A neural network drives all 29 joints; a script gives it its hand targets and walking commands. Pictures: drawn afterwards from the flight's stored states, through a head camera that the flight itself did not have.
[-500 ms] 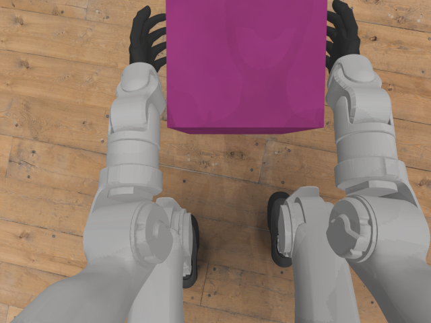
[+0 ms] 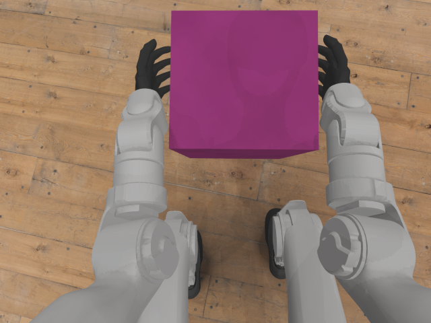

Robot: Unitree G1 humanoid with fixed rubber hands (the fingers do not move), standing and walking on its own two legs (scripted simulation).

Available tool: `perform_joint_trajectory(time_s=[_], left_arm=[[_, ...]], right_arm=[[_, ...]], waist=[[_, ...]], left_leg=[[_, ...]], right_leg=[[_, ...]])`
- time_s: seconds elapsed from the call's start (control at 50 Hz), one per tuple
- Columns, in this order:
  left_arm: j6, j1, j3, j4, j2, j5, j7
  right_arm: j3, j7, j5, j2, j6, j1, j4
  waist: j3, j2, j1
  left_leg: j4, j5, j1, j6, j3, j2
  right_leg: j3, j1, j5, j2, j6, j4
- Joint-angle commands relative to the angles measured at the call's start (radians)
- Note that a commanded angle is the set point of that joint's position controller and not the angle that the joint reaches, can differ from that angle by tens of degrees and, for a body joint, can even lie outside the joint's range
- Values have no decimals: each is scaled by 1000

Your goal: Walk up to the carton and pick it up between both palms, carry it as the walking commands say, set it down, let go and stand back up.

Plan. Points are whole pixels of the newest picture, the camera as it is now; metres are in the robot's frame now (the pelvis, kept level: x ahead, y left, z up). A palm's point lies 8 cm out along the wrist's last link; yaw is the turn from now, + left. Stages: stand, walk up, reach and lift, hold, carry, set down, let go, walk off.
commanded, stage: reach and lift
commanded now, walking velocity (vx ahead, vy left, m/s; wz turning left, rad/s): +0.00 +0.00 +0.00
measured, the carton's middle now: (238, 102) +0.50 -0.04 -0.14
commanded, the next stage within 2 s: none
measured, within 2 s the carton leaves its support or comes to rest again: neither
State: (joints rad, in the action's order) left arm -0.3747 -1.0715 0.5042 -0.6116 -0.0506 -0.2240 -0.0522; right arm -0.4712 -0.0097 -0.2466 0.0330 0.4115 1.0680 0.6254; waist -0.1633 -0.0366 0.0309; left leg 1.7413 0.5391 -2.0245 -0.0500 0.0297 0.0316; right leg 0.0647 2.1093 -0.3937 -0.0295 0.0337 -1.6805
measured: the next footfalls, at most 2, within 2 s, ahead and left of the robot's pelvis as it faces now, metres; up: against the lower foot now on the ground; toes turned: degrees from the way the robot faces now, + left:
none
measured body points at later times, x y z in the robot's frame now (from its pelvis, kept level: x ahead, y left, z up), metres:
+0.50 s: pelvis +0.01 +0.00 +0.06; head +0.26 -0.04 +0.44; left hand +0.50 +0.11 +0.00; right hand +0.48 -0.19 -0.01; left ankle +0.09 +0.13 -0.46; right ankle +0.13 -0.14 -0.46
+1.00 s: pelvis +0.03 +0.00 +0.13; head +0.24 -0.03 +0.53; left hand +0.49 +0.11 +0.08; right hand +0.46 -0.19 +0.07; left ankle +0.09 +0.13 -0.46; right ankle +0.13 -0.14 -0.46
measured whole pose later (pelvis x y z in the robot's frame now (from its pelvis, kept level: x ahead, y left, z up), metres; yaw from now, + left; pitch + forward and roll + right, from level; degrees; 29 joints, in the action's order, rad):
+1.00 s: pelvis +0.03 +0.00 +0.13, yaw -2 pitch +39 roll +1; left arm -0.37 -0.76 0.50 -0.51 -0.15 -0.28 0.01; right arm -0.46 0.01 -0.29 -0.09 0.41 0.75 0.50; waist -0.24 -0.04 0.02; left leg 1.30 0.47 -1.51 -0.04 0.04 0.02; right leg 0.04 1.59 -0.34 -0.03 0.03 -1.25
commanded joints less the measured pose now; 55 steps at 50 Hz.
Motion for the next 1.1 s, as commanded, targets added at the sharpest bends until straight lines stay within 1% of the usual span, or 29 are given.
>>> perform_joint_trajectory(time_s=[0.0,0.26,0.46,0.78,1.08], left_arm=[[-3,-613,-541,-71,-999,155,277],[-6,-523,-535,-69,-1019,134,297],[-9,-459,-544,-60,-1036,126,308],[-2,-325,-574,-32,-1068,109,316],[-3,-209,-595,-9,-1089,88,338]], right_arm=[[530,270,170,-1005,-18,606,26],[539,266,152,-1051,-12,519,20],[550,267,143,-1078,-10,457,6],[576,279,131,-1105,-19,325,-25],[610,290,112,-1136,-18,213,-65]], waist=[[-1055,42,25],[-1012,55,14],[-986,53,10],[-917,36,9],[-824,43,3]], left_leg=[[-226,-176,389,15,-129,159],[-317,-170,451,19,-119,159],[-395,-177,528,21,-106,158],[-538,-234,688,21,-77,151],[-683,-272,830,27,-59,142]], right_leg=[[-153,-828,202,166,-7,129],[-136,-924,192,170,-5,232],[-129,-1000,193,173,-5,310],[-116,-1125,244,176,-10,443],[-97,-1295,285,173,-13,585]])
